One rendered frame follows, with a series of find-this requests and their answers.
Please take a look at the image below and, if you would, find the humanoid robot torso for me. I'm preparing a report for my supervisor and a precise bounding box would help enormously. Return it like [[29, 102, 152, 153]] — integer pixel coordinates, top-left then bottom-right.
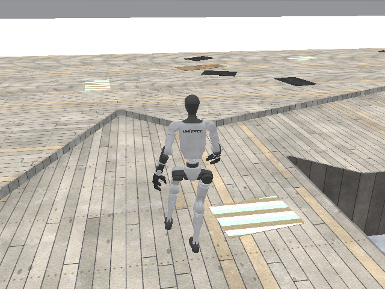
[[178, 119, 206, 181]]

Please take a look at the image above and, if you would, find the left robot hand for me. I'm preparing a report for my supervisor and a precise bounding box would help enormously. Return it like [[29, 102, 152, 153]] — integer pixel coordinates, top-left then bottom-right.
[[152, 173, 166, 191]]

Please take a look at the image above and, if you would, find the right robot upper arm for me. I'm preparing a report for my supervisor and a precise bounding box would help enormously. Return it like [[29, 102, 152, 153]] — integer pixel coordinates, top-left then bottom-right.
[[205, 120, 220, 153]]

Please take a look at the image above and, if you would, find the left robot upper arm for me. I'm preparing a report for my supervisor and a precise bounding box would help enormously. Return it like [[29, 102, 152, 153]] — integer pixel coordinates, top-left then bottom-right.
[[163, 121, 180, 155]]

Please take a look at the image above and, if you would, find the robot right foot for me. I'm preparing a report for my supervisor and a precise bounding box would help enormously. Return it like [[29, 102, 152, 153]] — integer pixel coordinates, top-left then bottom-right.
[[189, 237, 199, 253]]

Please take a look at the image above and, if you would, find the robot left forearm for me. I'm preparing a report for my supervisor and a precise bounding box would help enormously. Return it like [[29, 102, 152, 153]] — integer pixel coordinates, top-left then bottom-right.
[[155, 146, 169, 176]]

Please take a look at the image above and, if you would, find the right robot hand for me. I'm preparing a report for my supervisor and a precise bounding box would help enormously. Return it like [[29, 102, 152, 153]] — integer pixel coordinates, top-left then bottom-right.
[[206, 154, 220, 164]]

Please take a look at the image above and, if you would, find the robot right forearm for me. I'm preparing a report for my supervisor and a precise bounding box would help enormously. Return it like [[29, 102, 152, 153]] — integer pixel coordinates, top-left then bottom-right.
[[213, 144, 221, 159]]

